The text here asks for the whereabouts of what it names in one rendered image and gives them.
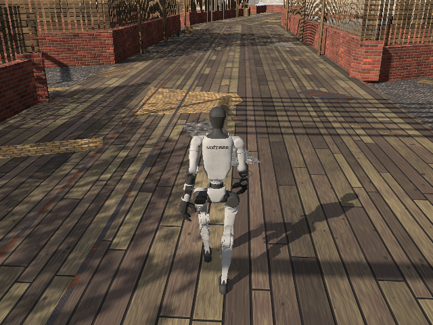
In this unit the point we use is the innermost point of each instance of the left robot thigh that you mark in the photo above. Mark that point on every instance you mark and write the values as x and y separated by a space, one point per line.
200 199

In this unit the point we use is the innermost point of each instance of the robot left upper arm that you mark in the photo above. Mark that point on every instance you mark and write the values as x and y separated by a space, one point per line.
196 142

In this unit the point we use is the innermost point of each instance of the robot right upper arm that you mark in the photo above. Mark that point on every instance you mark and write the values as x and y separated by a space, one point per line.
240 153

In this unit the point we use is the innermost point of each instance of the robot left hand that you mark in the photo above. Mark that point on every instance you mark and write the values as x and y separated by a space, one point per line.
183 208

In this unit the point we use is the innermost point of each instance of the left robot forearm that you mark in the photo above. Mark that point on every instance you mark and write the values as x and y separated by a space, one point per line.
188 186

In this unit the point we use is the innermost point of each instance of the robot right hand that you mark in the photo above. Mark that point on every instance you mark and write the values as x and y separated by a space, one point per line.
238 184

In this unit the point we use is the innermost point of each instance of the right robot foot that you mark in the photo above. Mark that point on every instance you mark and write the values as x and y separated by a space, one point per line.
223 287

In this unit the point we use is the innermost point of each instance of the right robot forearm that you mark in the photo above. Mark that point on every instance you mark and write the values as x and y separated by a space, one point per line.
244 176

